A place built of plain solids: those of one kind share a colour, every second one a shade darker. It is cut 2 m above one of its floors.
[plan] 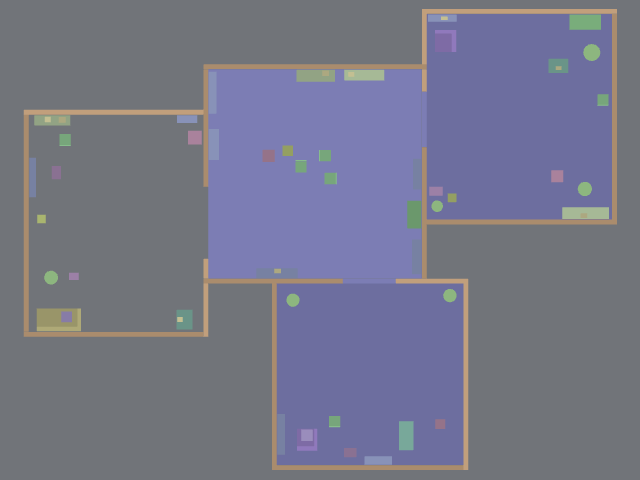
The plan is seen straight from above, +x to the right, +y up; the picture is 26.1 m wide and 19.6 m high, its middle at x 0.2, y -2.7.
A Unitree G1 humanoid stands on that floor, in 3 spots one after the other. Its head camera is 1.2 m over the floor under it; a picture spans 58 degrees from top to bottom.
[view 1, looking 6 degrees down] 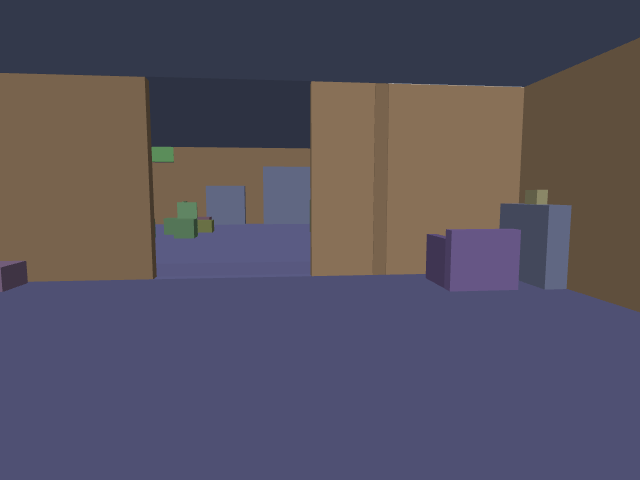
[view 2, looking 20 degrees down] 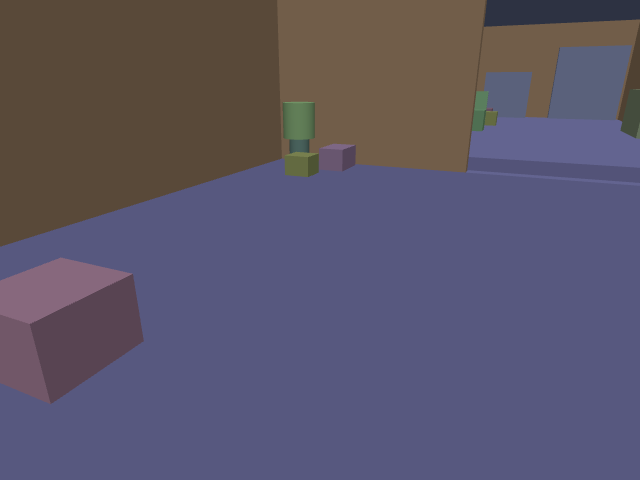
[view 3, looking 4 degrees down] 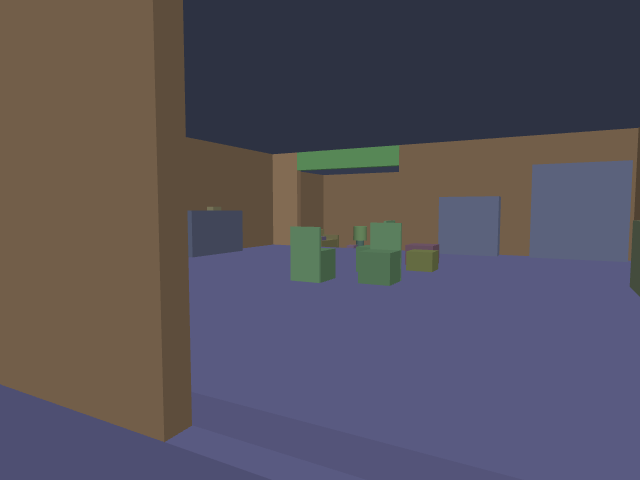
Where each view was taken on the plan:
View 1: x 10.84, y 2.82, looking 174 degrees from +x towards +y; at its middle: wall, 6.35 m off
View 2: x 10.97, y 1.69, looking -156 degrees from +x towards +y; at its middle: floor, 3.51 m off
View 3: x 6.09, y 2.82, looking -152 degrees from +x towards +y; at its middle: chair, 5.93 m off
